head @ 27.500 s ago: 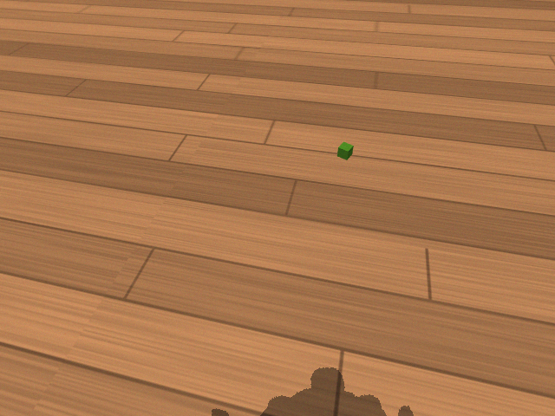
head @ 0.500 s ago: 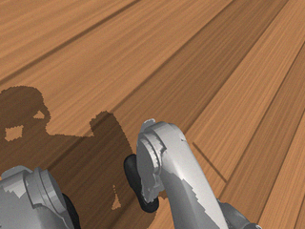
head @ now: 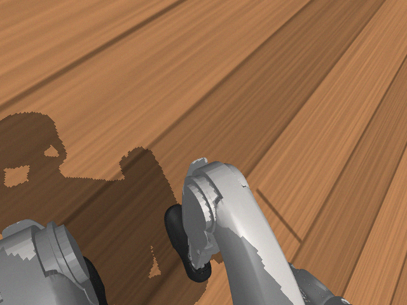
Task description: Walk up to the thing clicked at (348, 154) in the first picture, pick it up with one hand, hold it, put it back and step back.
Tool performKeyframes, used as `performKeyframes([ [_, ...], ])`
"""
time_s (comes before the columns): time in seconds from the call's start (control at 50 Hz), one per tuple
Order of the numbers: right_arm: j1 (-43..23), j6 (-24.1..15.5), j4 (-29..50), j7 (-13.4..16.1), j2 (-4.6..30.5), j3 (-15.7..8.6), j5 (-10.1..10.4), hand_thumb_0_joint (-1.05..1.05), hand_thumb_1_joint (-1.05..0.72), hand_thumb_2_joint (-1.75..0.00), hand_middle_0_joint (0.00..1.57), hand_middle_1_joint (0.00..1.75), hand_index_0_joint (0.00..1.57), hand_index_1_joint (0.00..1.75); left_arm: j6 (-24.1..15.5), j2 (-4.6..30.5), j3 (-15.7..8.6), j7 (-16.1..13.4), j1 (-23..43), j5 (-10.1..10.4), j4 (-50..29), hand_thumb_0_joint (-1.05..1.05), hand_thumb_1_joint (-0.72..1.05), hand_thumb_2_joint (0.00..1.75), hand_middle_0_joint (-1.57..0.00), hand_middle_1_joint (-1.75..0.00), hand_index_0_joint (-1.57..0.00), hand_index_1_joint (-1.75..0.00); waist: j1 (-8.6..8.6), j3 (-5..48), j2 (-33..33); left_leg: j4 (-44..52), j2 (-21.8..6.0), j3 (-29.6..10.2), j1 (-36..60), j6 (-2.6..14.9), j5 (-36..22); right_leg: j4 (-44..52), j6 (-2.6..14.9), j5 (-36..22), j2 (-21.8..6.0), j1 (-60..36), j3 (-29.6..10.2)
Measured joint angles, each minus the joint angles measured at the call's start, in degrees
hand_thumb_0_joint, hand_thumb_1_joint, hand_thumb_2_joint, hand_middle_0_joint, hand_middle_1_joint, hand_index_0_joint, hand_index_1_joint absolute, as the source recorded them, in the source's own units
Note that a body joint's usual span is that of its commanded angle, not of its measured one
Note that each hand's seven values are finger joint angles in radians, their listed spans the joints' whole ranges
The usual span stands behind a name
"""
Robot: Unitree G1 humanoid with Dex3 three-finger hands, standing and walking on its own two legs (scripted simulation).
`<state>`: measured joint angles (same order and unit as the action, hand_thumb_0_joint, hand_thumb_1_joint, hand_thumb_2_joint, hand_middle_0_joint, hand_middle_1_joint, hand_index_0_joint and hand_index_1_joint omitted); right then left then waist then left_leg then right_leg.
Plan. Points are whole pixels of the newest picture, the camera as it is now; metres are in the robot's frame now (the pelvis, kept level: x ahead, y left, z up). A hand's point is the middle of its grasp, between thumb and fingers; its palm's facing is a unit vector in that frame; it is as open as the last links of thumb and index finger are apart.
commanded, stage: withdraw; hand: left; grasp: from above
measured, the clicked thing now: out of the picture +0.46 +0.30 -0.27
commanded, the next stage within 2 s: home in 1.02 s
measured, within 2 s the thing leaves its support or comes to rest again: neither
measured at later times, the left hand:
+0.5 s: hand out of the picture +0.47 +0.35 -0.12, palm faces -0.30 -0.06 -0.95, open 14.2 cm
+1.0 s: hand out of the picture +0.43 +0.32 -0.12, palm faces -0.49 -0.09 -0.87, open 13.8 cm
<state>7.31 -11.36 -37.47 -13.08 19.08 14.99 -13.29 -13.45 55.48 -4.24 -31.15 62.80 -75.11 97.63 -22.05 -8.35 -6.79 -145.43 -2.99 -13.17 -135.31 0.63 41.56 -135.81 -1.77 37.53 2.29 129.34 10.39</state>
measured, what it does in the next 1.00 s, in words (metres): stands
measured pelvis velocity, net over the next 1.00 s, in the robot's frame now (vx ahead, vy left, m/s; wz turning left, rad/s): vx -0.02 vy -0.01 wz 0.12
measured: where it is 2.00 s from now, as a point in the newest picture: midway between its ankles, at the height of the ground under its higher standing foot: (149, 284)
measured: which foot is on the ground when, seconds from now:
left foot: down 0.00-1.00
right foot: down 0.00-1.00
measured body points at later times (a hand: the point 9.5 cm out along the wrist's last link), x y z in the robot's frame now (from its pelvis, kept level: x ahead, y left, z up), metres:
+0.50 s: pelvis +0.00 +0.00 +0.02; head +0.23 +0.09 +0.40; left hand +0.48 +0.35 -0.06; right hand +0.07 -0.25 -0.08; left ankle +0.06 +0.13 -0.27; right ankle +0.11 -0.11 -0.27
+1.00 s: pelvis -0.02 -0.01 +0.04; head +0.21 +0.09 +0.42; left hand +0.45 +0.32 -0.07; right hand +0.06 -0.29 -0.04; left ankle +0.06 +0.13 -0.27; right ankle +0.11 -0.11 -0.27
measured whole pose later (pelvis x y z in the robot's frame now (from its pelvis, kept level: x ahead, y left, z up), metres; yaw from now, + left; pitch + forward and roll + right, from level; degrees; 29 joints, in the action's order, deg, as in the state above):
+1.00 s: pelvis -0.02 -0.01 +0.04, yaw +7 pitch +33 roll -8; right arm 10.1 -0.9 -39.2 -5.9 18.5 5.5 -7.2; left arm -11.0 42.6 1.2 -18.1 61.3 -72.4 86.2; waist -16.4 1.7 -2.1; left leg -133.8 -1.5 -6.8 -131.4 0.5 35.6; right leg -129.1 -0.4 35.1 -0.2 127.0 5.5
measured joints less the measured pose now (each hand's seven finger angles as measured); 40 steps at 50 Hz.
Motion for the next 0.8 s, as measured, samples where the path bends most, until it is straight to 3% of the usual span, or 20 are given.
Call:
performKeyframes([
  [0.1, 0.2, -0.1, -0.2, -0.4, -0.1, 0.1, -0.2, 0.01, -0.90, -0.89, 0.20, 0.30, 0.20, 0.30, 0.3, -0.7, 1.1, -0.8, 0.1, -0.3, -0.6, 0.00, -0.54, 1.03, -0.09, -0.93, -0.07, -0.96, 0.06, 0.3, -0.1, -0.1, 0.1, 0.0, 0.1, 0.03, 0.2, -0.1, -0.08, 0.2, 0.0, -0.2, 0.0],
  [0.22, 0.6, -0.9, 0.1, -1.0, -0.4, 0.0, -0.2, 0.01, -0.91, -0.89, 0.20, 0.30, 0.20, 0.30, 1.9, -1.7, 0.0, -2.1, -0.1, 0.1, -1.2, 0.00, -0.53, 1.00, -0.08, -0.98, -0.08, -0.98, 0.19, 1.1, 0.2, -0.1, 0.0, 0.1, -0.1, 0.02, 0.1, 0.0, -0.07, 0.1, 0.0, 0.1, -0.1],
  [0.3, 1.5, -1.0, -0.2, -2.0, -0.8, -1.2, 0.1, 0.01, -0.91, -0.90, 0.20, 0.30, 0.20, 0.30, 4.3, -3.5, -1.8, -3.3, -1.6, 1.3, -5.4, 0.00, -0.53, 0.99, -0.08, -1.00, -0.09, -1.00, 1.04, 2.8, 1.3, 0.5, 0.0, 0.5, -0.5, -0.10, -0.1, 0.2, 0.09, -0.1, 0.0, 0.7, -0.4],
  [0.36, 2.5, -0.6, -0.7, -2.9, -1.1, -3.0, 0.9, 0.01, -0.91, -0.90, 0.20, 0.30, 0.20, 0.30, 6.8, -5.7, -3.0, -2.4, -3.3, 3.3, -9.9, 0.00, -0.53, 0.99, -0.08, -1.01, -0.09, -1.00, 2.09, 5.1, 3.0, 1.2, 0.0, 1.1, -0.8, -0.09, -0.2, 0.4, 0.22, 0.1, -0.2, 1.3, -0.9],
  [0.4, 3.2, 0.3, -1.1, -3.3, -1.4, -4.5, 2.0, 0.01, -0.91, -0.90, 0.20, 0.30, 0.20, 0.30, 8.7, -7.5, -2.9, -0.8, -5.0, 5.1, -13.8, 0.00, -0.54, 0.99, -0.08, -1.02, -0.09, -1.01, 3.18, 7.2, 4.5, 2.0, 0.0, 1.8, -0.9, -0.05, -0.3, 0.7, 0.32, 0.3, -0.4, 1.6, -1.4],
  [0.46, 3.4, 2.5, -2.1, -3.3, -1.9, -6.7, 3.9, 0.01, -0.92, -0.90, 0.20, 0.30, 0.20, 0.30, 11.6, -10.1, -0.9, 3.3, -6.6, 7.7, -18.2, 0.00, -0.54, 1.00, -0.08, -1.02, -0.09, -1.02, 5.10, 10.3, 6.9, 3.9, -0.1, 3.2, -0.2, 0.16, -0.3, 1.8, 0.38, 0.6, -0.6, 1.3, -2.5],
  [0.62, 2.4, 8.4, -1.6, 0.0, -2.0, -10.5, 7.7, 0.01, -0.92, -0.90, 0.20, 0.30, 0.20, 0.30, 14.2, -14.8, 6.5, 19.0, -5.8, 13.8, -22.3, 0.00, -0.56, 1.02, -0.09, -1.02, -0.08, -1.04, 9.38, 13.5, 10.0, 11.6, 0.0, 6.7, 6.4, 0.49, -1.6, 7.3, 0.68, 0.6, -1.3, -4.2, -5.2],
  [0.7, 2.3, 10.0, -0.4, 2.9, -1.4, -10.9, 8.6, 0.01, -0.92, -0.90, 0.20, 0.30, 0.20, 0.30, 11.7, -16.3, 8.1, 24.0, -5.2, 14.1, -23.0, 0.00, -0.55, 1.03, -0.09, -1.02, -0.08, -1.04, 10.01, 12.8, 9.5, 15.0, 0.5, 7.3, 9.0, 0.27, -3.0, 10.0, 1.02, -0.2, -1.8, -6.7, -5.5],
  [0.8, 2.9, 11.2, 0.2, 5.9, -0.5, -10.6, 8.6, 0.01, -0.92, -0.90, 0.20, 0.30, 0.20, 0.30, 7.2, -17.0, 8.2, 24.2, -4.8, 11.3, -21.8, 0.00, -0.54, 1.02, -0.11, -1.01, -0.09, -1.03, 9.48, 12.2, 7.4, 16.6, 0.9, 7.0, 9.4, -0.26, -4.5, 11.2, 1.56, -1.3, -2.2, -7.1, -5.2],
])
